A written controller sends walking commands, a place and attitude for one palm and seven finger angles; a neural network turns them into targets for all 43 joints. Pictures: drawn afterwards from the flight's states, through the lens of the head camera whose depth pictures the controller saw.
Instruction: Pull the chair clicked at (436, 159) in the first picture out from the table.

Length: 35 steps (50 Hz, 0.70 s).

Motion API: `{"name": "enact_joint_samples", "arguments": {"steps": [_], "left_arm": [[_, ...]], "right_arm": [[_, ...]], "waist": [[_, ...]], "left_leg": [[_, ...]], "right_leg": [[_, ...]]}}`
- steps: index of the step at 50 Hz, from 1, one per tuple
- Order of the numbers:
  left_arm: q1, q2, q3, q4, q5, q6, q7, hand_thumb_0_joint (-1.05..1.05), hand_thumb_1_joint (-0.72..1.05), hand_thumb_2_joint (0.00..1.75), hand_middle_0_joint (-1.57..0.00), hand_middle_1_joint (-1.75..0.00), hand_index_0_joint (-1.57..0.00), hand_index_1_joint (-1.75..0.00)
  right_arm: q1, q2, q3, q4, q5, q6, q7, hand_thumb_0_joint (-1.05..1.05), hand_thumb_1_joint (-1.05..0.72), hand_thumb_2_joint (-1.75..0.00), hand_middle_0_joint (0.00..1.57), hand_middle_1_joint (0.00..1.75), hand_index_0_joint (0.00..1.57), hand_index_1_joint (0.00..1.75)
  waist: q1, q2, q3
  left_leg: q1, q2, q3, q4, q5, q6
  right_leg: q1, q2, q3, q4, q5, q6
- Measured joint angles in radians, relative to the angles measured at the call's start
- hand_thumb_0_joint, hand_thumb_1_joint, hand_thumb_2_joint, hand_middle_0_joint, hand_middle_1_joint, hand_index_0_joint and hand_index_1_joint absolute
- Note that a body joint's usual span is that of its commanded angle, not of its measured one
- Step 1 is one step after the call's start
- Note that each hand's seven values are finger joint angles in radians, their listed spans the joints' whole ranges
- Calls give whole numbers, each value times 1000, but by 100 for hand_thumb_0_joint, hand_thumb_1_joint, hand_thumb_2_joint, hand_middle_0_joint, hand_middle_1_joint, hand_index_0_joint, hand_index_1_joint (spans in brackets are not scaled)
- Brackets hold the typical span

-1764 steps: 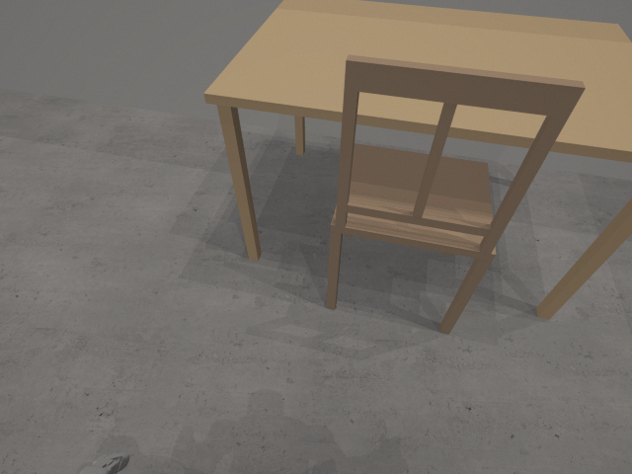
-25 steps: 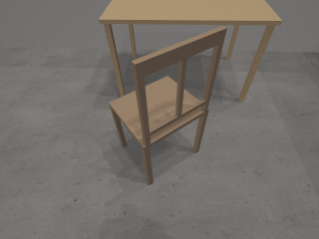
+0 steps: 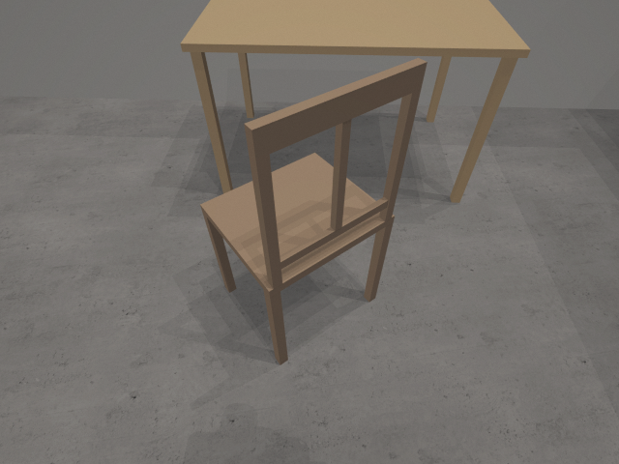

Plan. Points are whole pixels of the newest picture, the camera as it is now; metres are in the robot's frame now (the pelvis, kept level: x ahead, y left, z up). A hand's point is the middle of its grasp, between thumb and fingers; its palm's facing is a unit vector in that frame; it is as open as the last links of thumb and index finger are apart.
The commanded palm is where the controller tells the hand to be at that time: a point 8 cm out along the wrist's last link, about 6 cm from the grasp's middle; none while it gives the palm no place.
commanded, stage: look to check the result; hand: left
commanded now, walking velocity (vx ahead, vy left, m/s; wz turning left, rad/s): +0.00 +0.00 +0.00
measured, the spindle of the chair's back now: (339, 180) +0.71 -0.04 -0.08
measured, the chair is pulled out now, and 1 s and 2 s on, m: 0.60 0.60 0.60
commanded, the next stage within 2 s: stand and wait in 0.74 s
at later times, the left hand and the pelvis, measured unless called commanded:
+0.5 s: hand out of the picture +0.01 +0.16 -0.17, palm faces +0.01 -0.98 -0.19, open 7.4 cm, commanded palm none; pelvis +0.01 +0.00 +0.00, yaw +0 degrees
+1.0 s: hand out of the picture +0.01 +0.16 -0.17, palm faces +0.01 -0.98 -0.19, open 7.4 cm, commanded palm none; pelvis +0.02 +0.00 +0.00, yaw +0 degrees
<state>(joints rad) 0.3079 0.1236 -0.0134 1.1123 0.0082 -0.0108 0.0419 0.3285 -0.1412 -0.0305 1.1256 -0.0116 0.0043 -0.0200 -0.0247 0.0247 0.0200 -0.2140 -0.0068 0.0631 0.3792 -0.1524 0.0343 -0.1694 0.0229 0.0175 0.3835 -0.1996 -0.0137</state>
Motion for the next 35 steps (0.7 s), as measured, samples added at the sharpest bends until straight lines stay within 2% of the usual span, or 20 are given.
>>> {"name": "enact_joint_samples", "arguments": {"steps": [35], "left_arm": [[-5, -2, 0, 10, -3, -4, 5, 1, 91, 89, -20, -29, -20, -30]], "right_arm": [[-28, 6, 5, 16, 3, -8, -6, 0, -91, -90, 19, 29, 20, 29]], "waist": [[3, -1, 7]], "left_leg": [[32, 3, 0, -8, -24, -7]], "right_leg": [[34, 4, 2, -15, -19, -5]]}}
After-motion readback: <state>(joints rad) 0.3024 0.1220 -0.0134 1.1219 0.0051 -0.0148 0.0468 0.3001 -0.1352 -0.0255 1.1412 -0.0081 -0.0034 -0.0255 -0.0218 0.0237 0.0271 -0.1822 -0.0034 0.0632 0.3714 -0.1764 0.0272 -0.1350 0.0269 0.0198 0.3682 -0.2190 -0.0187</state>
